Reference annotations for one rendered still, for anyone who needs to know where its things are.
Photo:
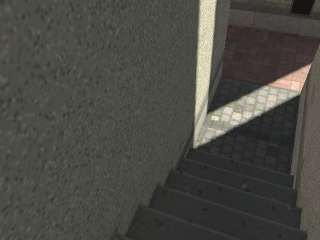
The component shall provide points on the stairs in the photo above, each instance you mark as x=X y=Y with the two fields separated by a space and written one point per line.
x=212 y=197

